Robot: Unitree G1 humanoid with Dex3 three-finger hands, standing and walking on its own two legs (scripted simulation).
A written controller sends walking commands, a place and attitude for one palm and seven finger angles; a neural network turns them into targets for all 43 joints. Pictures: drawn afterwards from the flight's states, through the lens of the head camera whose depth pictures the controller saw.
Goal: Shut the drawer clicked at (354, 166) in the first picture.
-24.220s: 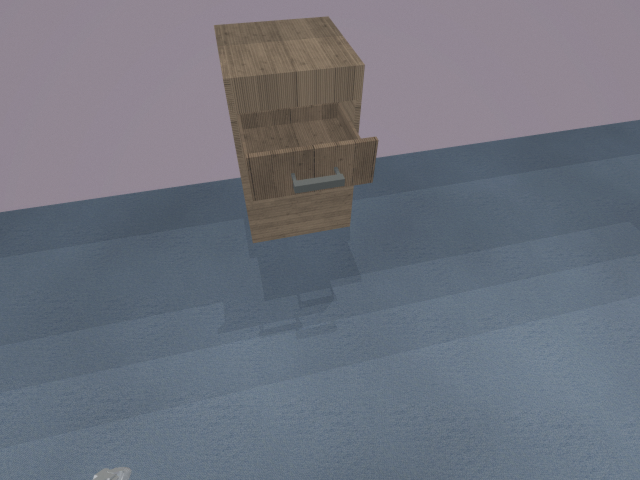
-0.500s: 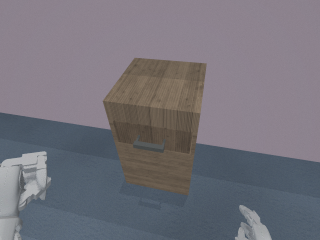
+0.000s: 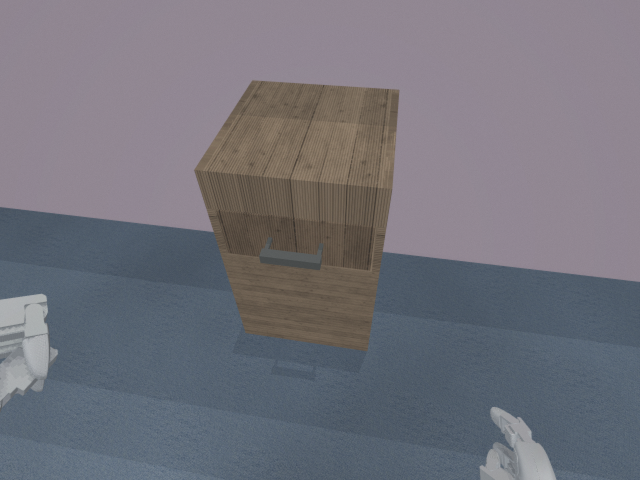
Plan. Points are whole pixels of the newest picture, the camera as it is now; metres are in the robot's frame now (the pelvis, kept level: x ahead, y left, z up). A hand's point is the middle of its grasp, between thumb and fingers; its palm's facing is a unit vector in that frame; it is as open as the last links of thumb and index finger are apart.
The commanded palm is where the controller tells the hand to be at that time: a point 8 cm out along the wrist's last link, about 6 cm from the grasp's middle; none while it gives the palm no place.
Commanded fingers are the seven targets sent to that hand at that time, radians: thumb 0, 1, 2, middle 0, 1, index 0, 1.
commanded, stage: step back with the hand held close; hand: left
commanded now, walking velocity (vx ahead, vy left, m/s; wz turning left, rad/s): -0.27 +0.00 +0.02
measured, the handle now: (292, 251) +0.67 +0.13 -0.24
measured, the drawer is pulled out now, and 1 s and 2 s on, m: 0.00 0.00 0.00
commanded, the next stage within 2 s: stop stepping back and stand still in 2.00 s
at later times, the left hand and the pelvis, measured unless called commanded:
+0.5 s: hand (61, 367) +0.17 +0.23 +0.17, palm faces +0.38 -0.77 -0.51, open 3.2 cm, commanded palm +0.10 +0.27 +0.18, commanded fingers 0.00 0.90 0.90 -1.40 -1.60 -1.40 -1.60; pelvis -0.03 -0.01 -0.01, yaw +0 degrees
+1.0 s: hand (45, 410) +0.14 +0.23 +0.17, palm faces +0.40 -0.78 -0.49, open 3.2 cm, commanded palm +0.06 +0.27 +0.18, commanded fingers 0.00 0.90 0.90 -1.40 -1.60 -1.40 -1.60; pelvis -0.06 -0.01 -0.02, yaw +2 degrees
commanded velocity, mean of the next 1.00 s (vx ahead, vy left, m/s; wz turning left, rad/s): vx -0.37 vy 0.00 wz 0.01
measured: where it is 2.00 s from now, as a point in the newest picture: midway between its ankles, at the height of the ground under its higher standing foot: outside the picture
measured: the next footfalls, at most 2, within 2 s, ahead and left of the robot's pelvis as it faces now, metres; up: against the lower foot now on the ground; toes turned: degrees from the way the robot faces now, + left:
right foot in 1.60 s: -0.10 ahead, -0.14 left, +0.00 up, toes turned +7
left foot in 1.78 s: -0.12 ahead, +0.11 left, +0.00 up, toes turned +2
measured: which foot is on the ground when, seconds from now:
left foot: down 0.00-1.00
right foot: down 0.00-1.00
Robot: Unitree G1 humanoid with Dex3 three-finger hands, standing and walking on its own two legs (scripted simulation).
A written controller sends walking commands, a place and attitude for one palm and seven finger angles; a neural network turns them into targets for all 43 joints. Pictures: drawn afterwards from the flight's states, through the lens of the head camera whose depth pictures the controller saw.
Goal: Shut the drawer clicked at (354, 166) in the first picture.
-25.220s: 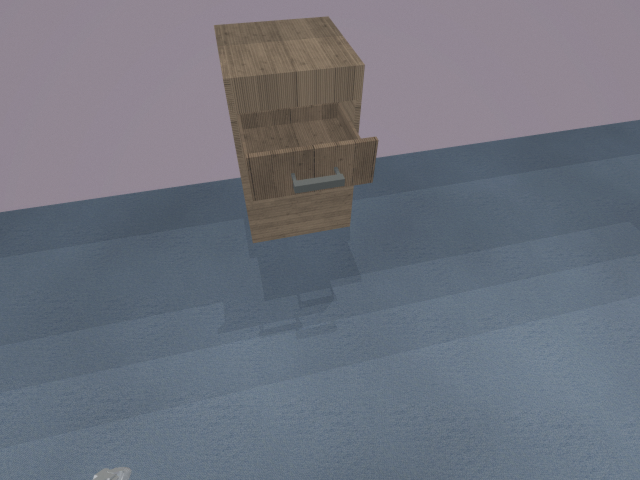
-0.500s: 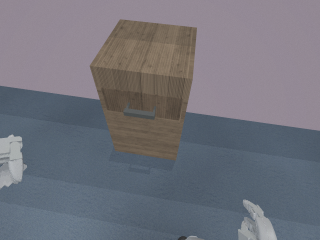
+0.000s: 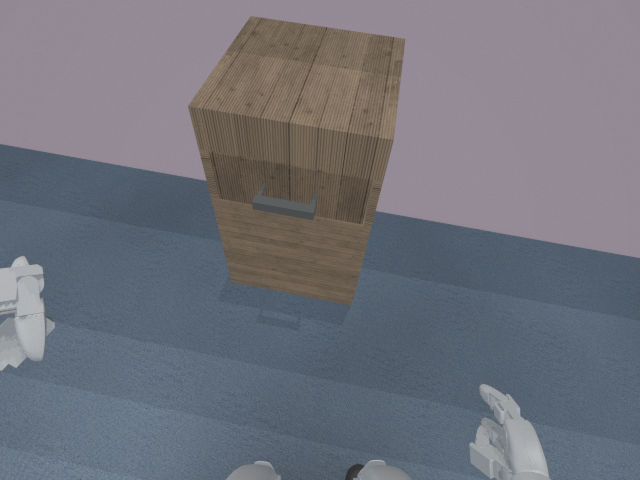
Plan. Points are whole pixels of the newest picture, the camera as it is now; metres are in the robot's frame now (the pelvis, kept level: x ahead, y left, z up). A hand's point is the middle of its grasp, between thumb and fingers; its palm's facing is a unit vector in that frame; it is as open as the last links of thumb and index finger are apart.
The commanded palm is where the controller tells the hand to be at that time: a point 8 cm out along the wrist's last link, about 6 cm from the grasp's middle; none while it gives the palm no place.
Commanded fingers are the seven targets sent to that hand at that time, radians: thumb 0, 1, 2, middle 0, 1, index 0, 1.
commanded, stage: step back with the hand held close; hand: left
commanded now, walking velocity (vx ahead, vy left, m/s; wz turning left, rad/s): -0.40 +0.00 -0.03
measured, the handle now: (286, 200) +0.73 +0.11 -0.23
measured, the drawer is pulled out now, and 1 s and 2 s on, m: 0.00 0.00 0.00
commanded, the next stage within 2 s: stop stepping back and stand still in 1.00 s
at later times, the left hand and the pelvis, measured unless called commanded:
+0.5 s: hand (17, 400) +0.15 +0.23 +0.18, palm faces +0.23 -0.83 -0.51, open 3.2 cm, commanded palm +0.08 +0.29 +0.20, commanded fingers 0.00 0.90 0.90 -1.40 -1.60 -1.40 -1.60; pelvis -0.06 +0.01 +0.01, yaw -1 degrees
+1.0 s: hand out of the picture +0.02 +0.23 +0.20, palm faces +0.22 -0.85 -0.49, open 3.2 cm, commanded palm -0.04 +0.28 +0.20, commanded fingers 0.00 0.90 0.90 -1.40 -1.60 -1.40 -1.60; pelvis -0.19 +0.02 +0.02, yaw -5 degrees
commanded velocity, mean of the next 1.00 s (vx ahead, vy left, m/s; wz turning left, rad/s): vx -0.40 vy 0.00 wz -0.03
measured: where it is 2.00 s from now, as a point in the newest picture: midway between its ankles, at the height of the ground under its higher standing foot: outside the picture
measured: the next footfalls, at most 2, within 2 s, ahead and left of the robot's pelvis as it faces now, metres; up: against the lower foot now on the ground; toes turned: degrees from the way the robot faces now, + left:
right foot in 0.60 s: -0.05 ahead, -0.12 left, +0.00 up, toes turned +4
left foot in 0.78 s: -0.06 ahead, +0.12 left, +0.00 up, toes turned +0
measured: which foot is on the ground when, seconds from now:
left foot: down 0.00-0.60, up 0.62-0.76, down 0.78-1.00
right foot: down 0.00-0.48, up 0.50-0.58, down 0.60-0.78, up 0.80-1.00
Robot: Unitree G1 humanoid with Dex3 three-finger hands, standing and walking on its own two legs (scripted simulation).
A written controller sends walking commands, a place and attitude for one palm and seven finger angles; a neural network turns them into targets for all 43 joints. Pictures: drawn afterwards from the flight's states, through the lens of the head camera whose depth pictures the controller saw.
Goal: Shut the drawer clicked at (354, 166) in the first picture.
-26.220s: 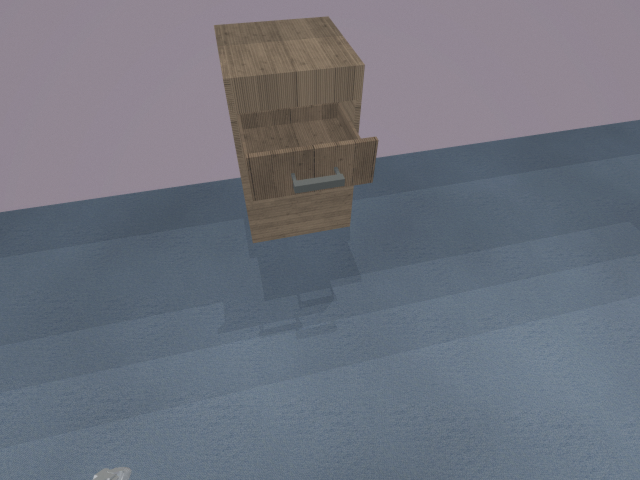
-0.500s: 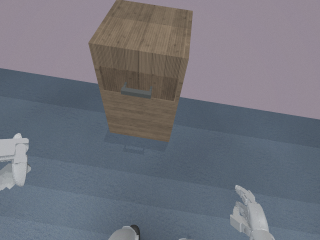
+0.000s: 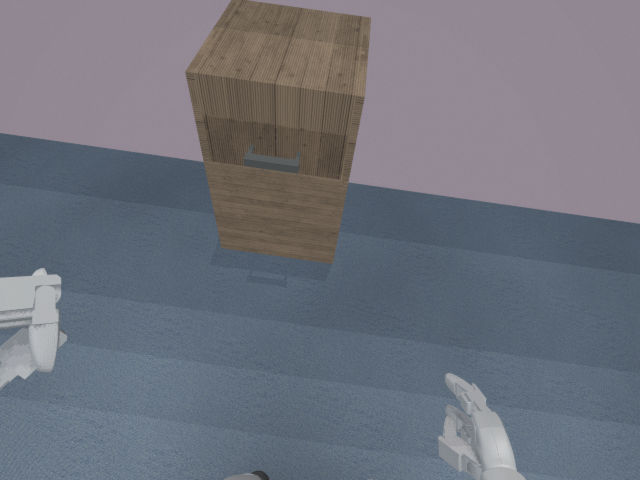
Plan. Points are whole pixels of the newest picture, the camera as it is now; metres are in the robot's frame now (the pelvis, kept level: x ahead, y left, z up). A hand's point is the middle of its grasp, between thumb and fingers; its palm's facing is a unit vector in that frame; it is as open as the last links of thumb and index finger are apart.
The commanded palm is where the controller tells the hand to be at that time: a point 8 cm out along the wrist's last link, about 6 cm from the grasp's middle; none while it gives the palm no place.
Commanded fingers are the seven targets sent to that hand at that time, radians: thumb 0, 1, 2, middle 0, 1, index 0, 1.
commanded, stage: stop stepping back and stand still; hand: left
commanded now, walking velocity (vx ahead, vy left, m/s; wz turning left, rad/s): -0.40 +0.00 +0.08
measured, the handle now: (273, 157) +0.91 +0.17 -0.25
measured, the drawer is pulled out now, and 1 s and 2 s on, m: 0.00 0.00 0.00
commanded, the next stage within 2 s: let the arm hang, fingers relaxed in 1.38 s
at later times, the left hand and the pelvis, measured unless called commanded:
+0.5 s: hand out of the picture +0.07 +0.24 +0.18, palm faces +0.43 -0.75 -0.50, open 3.2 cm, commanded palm +0.02 +0.27 +0.18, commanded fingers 0.00 0.90 0.90 -1.40 -1.60 -1.40 -1.60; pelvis -0.10 -0.01 -0.01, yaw +3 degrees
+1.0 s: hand out of the picture +0.10 +0.26 +0.16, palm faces +0.41 -0.79 -0.45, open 3.2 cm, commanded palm +0.03 +0.29 +0.18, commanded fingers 0.00 0.90 0.90 -1.40 -1.60 -1.40 -1.60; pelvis -0.09 +0.01 +0.00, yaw +2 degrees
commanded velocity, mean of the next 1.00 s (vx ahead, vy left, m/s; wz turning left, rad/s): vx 0.09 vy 0.02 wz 0.01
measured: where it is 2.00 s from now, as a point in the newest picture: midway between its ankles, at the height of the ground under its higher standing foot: outside the picture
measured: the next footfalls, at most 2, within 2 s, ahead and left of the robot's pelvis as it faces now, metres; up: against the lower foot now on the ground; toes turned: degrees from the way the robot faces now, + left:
right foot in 0.06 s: -0.04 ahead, -0.11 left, +0.00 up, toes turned +1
left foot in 0.30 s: -0.05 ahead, +0.11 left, +0.00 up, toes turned +7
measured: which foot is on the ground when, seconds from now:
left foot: down 0.00-0.06, up 0.08-0.28, down 0.30-1.00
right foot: up 0.00-0.04, down 0.06-1.00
